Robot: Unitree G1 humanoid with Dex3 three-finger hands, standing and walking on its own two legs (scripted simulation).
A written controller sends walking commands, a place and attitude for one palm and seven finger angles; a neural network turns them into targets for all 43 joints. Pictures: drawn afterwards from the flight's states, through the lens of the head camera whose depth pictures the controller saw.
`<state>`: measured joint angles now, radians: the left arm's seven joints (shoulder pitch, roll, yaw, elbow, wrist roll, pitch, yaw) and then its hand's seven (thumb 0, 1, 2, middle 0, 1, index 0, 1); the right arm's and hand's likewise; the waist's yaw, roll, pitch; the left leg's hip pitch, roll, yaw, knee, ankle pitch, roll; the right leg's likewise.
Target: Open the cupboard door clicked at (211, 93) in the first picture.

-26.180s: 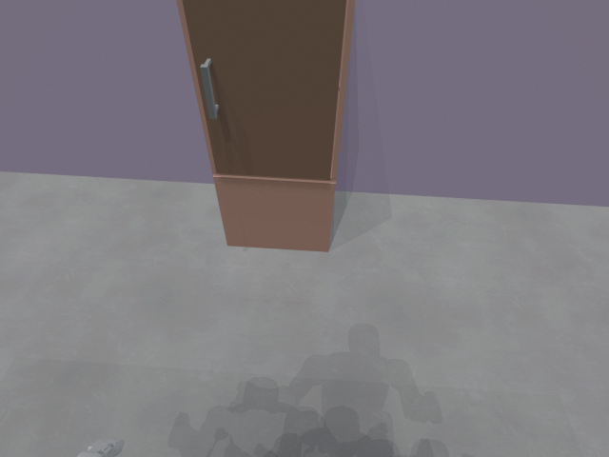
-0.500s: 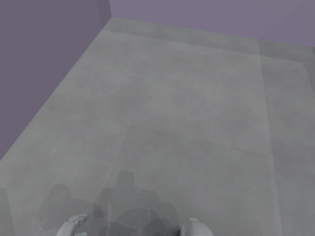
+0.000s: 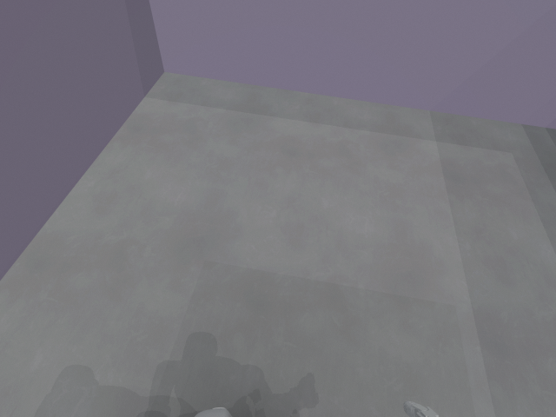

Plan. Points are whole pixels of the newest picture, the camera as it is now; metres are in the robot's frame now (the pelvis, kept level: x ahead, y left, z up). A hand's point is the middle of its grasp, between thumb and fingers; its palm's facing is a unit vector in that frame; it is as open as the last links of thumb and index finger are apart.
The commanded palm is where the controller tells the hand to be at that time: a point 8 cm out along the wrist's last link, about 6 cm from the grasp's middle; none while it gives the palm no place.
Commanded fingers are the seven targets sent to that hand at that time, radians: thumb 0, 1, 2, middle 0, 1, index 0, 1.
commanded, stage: walk to a spot facing it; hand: left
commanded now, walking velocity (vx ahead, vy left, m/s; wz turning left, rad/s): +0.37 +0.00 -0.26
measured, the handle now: out of the picture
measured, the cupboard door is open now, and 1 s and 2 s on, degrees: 47 47 47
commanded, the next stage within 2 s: turn to face it in 0.24 s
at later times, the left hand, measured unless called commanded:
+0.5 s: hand (230, 303) +0.33 +0.12 -0.15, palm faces -0.10 -0.97 -0.22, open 7.4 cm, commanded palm none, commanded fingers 0.00 0.90 0.90 -0.20 -0.30 -0.20 -0.30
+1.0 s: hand (212, 291) +0.35 +0.16 -0.15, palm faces +0.22 -0.94 -0.25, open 7.4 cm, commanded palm none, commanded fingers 0.00 0.90 0.90 -0.20 -0.30 -0.20 -0.30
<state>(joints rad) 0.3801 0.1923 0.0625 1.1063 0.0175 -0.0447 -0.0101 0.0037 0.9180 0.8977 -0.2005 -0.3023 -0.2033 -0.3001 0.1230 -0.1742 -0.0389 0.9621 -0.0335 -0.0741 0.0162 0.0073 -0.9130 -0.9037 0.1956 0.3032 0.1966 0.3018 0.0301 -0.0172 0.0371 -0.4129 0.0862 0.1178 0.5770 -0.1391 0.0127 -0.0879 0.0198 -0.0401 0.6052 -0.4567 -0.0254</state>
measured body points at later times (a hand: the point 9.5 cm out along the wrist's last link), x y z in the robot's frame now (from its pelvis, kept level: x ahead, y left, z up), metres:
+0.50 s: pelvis +0.20 -0.06 +0.00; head +0.23 -0.07 +0.45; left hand +0.34 +0.17 -0.13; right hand +0.13 -0.29 -0.15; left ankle +0.14 +0.08 -0.66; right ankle +0.24 -0.16 -0.72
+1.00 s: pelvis +0.29 -0.07 +0.01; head +0.33 -0.05 +0.46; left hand +0.34 +0.21 -0.13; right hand +0.39 -0.31 -0.13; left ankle +0.31 +0.05 -0.72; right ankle +0.30 -0.23 -0.67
